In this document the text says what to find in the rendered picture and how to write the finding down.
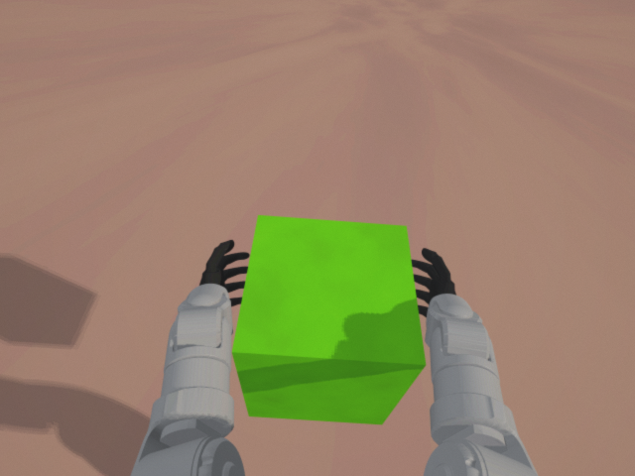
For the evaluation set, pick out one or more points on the carton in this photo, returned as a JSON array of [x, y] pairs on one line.
[[329, 326]]

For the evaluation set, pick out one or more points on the left robot forearm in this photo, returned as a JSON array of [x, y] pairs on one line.
[[195, 400]]

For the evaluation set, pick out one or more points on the robot right hand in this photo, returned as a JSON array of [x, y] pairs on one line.
[[440, 282]]

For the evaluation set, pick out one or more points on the robot left hand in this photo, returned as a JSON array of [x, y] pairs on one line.
[[215, 273]]

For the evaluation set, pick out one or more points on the robot right upper arm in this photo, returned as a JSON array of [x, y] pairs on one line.
[[461, 457]]

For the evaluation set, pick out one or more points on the right robot forearm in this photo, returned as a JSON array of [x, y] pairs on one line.
[[467, 394]]

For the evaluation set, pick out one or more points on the robot left upper arm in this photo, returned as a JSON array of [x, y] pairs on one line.
[[206, 456]]

